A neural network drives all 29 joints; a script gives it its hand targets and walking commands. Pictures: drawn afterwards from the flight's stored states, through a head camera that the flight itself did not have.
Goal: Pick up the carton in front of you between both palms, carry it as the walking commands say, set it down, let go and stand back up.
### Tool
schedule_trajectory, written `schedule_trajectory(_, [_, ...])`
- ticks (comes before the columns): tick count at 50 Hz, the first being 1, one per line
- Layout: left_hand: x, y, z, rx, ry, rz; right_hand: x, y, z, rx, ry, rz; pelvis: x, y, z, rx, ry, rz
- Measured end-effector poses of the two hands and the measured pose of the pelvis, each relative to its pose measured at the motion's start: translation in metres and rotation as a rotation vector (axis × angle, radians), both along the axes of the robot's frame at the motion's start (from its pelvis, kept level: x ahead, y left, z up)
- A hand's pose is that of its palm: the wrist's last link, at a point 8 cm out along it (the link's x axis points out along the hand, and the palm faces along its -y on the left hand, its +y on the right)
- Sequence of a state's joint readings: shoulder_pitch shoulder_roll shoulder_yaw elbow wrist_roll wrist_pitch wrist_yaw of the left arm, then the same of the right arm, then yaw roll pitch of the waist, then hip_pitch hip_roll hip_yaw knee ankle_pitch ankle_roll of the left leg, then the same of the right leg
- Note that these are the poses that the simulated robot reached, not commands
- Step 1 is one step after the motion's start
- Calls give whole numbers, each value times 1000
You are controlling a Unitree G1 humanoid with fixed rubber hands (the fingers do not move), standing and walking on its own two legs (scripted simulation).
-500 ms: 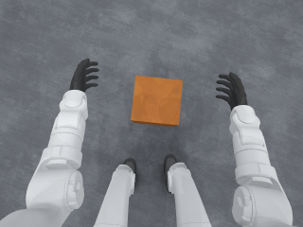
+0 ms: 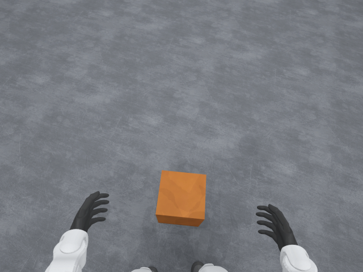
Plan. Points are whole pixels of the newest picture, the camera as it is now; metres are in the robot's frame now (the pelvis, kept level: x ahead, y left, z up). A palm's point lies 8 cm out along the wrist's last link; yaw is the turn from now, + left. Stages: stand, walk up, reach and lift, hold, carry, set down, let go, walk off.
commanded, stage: let go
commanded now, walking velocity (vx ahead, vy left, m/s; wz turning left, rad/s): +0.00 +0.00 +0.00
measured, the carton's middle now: (181, 200) +0.40 -0.02 -0.64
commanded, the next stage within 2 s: stand in 0.56 s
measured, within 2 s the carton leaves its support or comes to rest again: neither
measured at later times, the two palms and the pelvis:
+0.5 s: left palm (66, 252) +0.16 +0.24 -0.06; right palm (288, 251) +0.16 -0.23 -0.06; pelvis +0.00 +0.01 +0.01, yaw +0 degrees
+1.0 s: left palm out of the picture +0.12 +0.28 -0.08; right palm out of the picture +0.12 -0.28 -0.09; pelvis +0.00 +0.00 +0.00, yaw +0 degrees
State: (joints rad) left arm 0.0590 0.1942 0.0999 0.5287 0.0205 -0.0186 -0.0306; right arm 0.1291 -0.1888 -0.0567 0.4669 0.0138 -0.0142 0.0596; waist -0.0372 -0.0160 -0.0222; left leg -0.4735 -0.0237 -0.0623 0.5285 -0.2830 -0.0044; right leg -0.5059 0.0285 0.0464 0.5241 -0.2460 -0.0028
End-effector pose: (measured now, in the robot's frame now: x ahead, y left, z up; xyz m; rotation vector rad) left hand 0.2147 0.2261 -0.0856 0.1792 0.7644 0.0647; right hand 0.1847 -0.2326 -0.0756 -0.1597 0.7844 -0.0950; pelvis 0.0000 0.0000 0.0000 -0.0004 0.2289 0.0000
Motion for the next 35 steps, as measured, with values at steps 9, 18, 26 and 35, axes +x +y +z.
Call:
schedule_trajectory(9, [-43, 14, 25, 4, 14, 1, -24, 5, 17, 3, 2, 20, 5, 7, 10, -5, -198, -7])
schedule_trajectory(18, [-52, 15, 31, -2, 29, 2, -19, 11, 18, 6, 5, 37, 2, 9, 9, -5, -303, -1])
schedule_trajectory(26, [-53, 10, 27, 2, 28, 12, -21, 4, 20, -26, 28, 20, 2, 5, 7, -3, -325, -6])
schedule_trajectory(35, [-72, 40, 12, 111, 84, 90, -26, -30, 8, -99, 11, -39, 5, 2, 3, -6, -270, -8])
